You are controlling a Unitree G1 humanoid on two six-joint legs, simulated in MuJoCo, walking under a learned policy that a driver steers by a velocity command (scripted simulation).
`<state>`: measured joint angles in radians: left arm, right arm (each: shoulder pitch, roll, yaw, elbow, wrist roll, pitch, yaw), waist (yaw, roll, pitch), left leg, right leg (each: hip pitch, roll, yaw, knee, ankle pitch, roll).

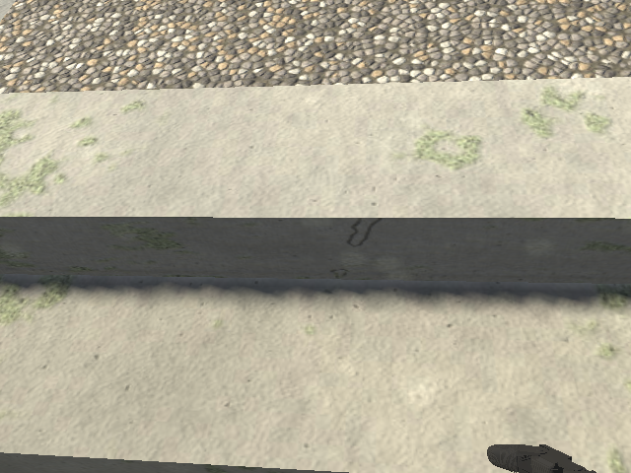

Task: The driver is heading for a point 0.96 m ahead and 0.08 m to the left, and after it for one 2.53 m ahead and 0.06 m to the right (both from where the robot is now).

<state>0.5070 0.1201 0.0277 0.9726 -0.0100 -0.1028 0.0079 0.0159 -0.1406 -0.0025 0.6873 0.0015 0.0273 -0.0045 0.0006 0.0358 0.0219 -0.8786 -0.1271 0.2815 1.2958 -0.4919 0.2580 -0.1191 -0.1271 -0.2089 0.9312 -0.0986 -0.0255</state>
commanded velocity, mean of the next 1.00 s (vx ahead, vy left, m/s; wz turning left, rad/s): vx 0.50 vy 0.00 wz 0.28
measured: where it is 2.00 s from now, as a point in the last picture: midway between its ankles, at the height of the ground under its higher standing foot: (258, 35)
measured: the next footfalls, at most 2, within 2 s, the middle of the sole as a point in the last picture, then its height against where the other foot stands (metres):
right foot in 0.46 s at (426, 370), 0.18 m higher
left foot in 1.04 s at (230, 161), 0.18 m higher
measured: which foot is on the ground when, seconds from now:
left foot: down 0.00-0.46, up 0.48-1.00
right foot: up 0.00-0.44, down 0.46-1.00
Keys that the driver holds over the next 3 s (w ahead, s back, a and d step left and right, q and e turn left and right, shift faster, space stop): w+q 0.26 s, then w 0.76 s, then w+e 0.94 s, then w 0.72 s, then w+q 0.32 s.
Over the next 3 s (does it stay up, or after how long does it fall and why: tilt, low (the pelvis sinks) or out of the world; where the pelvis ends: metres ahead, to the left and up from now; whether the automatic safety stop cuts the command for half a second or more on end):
stays up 1.75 0.01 0.51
